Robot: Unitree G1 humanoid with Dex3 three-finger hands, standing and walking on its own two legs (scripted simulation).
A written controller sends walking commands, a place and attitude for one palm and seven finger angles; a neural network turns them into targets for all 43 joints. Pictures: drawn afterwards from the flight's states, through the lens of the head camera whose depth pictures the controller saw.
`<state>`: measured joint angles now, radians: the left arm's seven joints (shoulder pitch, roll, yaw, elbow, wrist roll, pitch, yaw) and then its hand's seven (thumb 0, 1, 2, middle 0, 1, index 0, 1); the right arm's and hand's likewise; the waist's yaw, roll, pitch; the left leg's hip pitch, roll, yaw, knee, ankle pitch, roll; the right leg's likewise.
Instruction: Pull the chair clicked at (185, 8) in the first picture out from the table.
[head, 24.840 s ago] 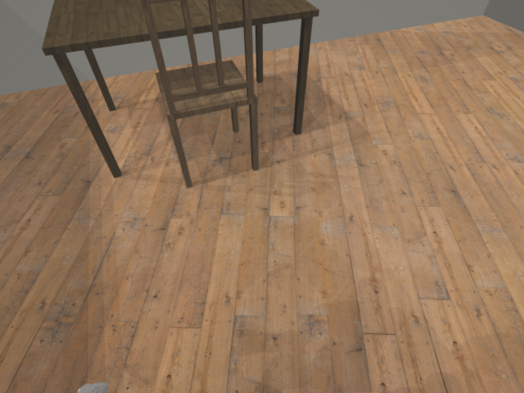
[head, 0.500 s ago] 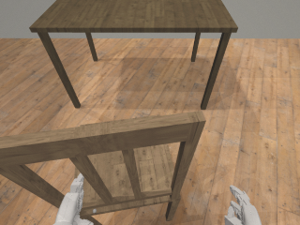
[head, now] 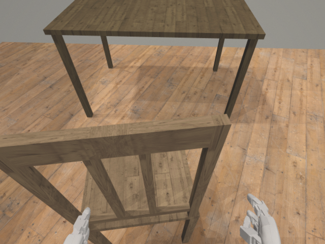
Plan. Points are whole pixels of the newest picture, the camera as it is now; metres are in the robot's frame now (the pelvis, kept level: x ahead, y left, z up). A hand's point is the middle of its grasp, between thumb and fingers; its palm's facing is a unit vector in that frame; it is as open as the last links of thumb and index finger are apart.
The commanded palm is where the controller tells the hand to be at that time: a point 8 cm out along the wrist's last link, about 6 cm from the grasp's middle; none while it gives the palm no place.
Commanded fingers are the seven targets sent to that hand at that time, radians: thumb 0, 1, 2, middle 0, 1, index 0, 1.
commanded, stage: draw the hand back to the body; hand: left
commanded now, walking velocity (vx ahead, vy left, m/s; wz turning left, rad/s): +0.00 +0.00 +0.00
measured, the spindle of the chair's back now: (109, 192) +0.25 +0.15 +0.00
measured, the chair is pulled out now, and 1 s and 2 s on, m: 0.67 0.67 0.66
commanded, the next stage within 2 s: step back with the hand held close in 1.70 s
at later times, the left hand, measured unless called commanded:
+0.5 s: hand (80, 239) +0.14 +0.17 +0.06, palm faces -0.02 -1.00 -0.07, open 17.5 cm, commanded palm +0.09 +0.23 +0.08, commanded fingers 0.00 -0.55 0.20 0.00 0.00 0.00 0.00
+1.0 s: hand (51, 213) +0.17 +0.21 +0.11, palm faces +0.17 -0.90 -0.40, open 13.9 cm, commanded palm +0.13 +0.27 +0.17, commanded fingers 0.00 0.36 0.64 -0.12 -0.19 -0.12 -0.19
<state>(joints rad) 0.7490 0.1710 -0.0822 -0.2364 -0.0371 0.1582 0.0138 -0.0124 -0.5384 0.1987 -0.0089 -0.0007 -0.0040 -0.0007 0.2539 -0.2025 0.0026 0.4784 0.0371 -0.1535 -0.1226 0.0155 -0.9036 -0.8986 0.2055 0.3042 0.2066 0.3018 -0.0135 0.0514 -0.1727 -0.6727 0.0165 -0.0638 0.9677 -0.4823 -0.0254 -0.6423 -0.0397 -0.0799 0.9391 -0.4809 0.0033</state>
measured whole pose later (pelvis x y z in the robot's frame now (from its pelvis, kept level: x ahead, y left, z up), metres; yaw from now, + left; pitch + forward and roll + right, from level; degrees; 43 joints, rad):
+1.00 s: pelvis +0.02 +0.00 +0.04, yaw -1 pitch -1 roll -1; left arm 0.73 0.36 0.11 -0.44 -0.07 0.06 0.11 -0.01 0.02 0.47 -0.31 -0.19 -0.09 -0.12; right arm 0.21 -0.19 0.04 0.59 0.03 -0.16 -0.15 0.02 -0.90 -0.90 0.20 0.30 0.21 0.30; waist 0.04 0.06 -0.02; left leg -0.25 0.04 -0.03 0.62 -0.37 -0.03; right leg -0.23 -0.01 -0.06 0.59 -0.35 0.00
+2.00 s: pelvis +0.00 -0.01 +0.06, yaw -2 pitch -2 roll +0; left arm 0.55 0.42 0.25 -0.37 -0.12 0.11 0.11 0.01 0.89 0.89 -0.39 -0.36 -0.26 -0.30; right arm 0.14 -0.24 0.03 0.59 0.04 -0.13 -0.11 0.02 -0.90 -0.90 0.21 0.30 0.21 0.30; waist 0.06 0.05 0.13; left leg -0.17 0.05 -0.03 0.47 -0.27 -0.04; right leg -0.16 0.00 -0.06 0.46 -0.26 -0.01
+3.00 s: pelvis -0.12 +0.02 +0.04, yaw -1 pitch +1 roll +0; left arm 0.46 0.44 0.50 -0.45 -0.03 -0.21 0.17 0.00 0.89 0.90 -0.23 -0.31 -0.24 -0.31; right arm 0.10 -0.21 -0.02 0.65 0.01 -0.09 -0.09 0.02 -0.90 -0.90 0.21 0.30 0.21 0.30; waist 0.00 0.00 -0.02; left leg -0.36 -0.01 0.00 0.61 -0.28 0.02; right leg -0.42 -0.04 0.00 0.64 -0.25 0.02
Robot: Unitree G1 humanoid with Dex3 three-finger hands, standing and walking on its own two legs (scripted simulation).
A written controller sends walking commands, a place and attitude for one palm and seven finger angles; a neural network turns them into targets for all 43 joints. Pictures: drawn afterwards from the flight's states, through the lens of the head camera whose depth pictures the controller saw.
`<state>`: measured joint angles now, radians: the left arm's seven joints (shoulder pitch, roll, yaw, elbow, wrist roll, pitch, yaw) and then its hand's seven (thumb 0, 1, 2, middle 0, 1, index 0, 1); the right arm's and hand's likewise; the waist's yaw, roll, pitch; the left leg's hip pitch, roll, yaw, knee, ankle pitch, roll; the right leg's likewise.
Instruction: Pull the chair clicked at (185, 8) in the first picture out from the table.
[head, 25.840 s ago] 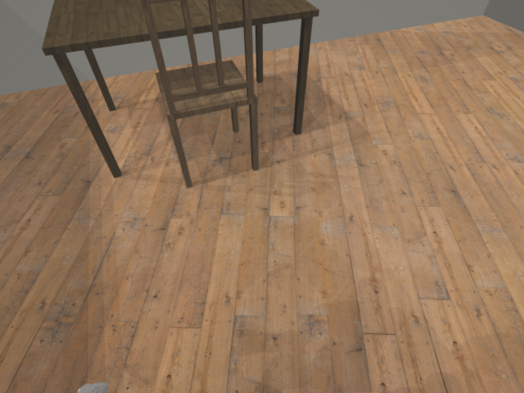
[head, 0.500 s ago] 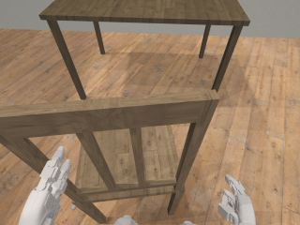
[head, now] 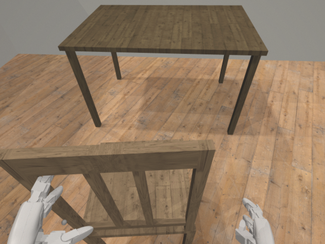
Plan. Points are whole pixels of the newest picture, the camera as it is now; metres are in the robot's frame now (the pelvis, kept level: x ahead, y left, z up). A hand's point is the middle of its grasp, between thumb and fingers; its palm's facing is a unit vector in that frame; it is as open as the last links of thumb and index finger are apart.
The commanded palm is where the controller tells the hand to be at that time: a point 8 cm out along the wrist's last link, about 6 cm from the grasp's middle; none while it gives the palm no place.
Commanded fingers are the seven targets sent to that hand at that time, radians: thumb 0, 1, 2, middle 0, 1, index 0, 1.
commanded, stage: draw the hand back to the body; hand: left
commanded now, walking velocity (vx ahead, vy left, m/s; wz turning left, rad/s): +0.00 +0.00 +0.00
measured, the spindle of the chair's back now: (108, 202) +0.23 +0.18 -0.04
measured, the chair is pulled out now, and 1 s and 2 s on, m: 0.67 0.66 0.70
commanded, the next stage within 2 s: step back with the hand held close in 0.70 s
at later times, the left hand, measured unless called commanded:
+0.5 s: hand (51, 205) +0.17 +0.24 +0.08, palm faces +0.33 -0.83 -0.45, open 7.6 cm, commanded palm +0.14 +0.29 +0.19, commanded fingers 0.00 0.90 0.90 -0.20 -0.30 -0.20 -0.30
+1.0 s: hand (47, 205) +0.17 +0.25 +0.08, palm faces +0.27 -0.84 -0.47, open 7.2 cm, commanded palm +0.13 +0.29 +0.19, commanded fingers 0.00 0.90 0.90 -0.20 -0.30 -0.20 -0.30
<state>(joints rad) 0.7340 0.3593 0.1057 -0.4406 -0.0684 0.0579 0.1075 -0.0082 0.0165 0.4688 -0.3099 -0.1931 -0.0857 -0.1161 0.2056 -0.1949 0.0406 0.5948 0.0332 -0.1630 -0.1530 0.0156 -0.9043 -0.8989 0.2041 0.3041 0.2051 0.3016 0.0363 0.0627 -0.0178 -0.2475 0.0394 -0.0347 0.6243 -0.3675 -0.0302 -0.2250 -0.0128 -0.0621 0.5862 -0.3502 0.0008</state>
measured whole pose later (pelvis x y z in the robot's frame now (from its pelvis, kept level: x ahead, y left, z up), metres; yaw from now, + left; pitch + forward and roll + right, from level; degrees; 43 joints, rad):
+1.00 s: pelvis -0.01 -0.01 +0.01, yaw +0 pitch -2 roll +0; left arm 0.55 0.42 0.25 -0.37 -0.12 0.11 0.11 0.01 0.89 0.89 -0.39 -0.36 -0.26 -0.30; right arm 0.14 -0.24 0.03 0.59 0.04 -0.13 -0.11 0.02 -0.90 -0.90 0.21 0.30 0.21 0.30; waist 0.06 0.05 0.13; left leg -0.17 0.05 -0.03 0.47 -0.27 -0.04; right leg -0.16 0.00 -0.06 0.46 -0.26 -0.01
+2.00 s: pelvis -0.14 +0.02 +0.00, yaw +0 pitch +1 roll +0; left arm 0.46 0.44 0.50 -0.45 -0.03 -0.21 0.17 0.00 0.89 0.90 -0.23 -0.31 -0.24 -0.31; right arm 0.10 -0.21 -0.02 0.65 0.01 -0.09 -0.09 0.02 -0.90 -0.90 0.21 0.30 0.21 0.30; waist 0.00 0.00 -0.02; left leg -0.36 -0.01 0.00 0.61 -0.28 0.02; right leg -0.42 -0.04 0.00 0.64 -0.25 0.02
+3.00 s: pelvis -0.34 -0.02 +0.00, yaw +2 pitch -3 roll +0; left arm 0.51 0.34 0.38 -0.42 -0.01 -0.17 0.17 0.01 0.89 0.90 -0.21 -0.30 -0.21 -0.30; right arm 0.25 -0.19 0.02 0.67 0.01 -0.12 -0.08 0.02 -0.90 -0.90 0.21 0.30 0.21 0.30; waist -0.01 0.02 -0.03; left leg -0.22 0.03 -0.02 0.57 -0.30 0.00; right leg -0.30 -0.01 -0.03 0.55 -0.25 -0.01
